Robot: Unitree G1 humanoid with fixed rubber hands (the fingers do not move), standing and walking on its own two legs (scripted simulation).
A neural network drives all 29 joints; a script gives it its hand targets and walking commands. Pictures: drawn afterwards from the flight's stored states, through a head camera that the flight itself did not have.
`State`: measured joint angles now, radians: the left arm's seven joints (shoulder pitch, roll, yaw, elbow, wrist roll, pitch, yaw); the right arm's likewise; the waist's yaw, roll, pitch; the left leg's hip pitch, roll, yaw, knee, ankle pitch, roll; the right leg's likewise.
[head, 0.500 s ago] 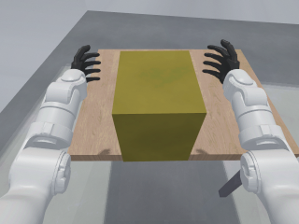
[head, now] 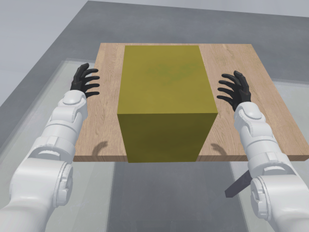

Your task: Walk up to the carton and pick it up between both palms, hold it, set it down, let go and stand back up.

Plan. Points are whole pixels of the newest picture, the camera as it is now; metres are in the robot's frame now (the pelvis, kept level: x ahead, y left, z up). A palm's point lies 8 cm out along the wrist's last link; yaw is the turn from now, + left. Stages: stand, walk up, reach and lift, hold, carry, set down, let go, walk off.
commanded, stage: reach and lift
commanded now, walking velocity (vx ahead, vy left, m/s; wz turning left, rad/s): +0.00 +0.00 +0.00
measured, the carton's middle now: (162, 106) +0.47 -0.03 +0.03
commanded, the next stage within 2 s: none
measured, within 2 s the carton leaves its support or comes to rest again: neither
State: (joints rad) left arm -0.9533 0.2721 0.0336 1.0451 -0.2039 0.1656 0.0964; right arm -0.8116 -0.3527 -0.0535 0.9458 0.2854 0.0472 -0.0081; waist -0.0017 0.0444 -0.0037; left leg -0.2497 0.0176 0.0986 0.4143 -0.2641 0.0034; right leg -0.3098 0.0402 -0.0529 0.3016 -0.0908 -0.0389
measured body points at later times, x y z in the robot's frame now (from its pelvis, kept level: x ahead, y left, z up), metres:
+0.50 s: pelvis +0.01 -0.03 -0.01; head +0.09 -0.04 +0.43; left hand +0.46 +0.16 +0.06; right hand +0.47 -0.22 +0.08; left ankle -0.04 +0.09 -0.74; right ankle +0.03 -0.10 -0.74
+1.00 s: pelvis -0.01 -0.02 -0.01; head +0.07 -0.03 +0.43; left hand +0.45 +0.13 +0.06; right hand +0.45 -0.18 +0.07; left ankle -0.04 +0.09 -0.74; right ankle +0.03 -0.10 -0.74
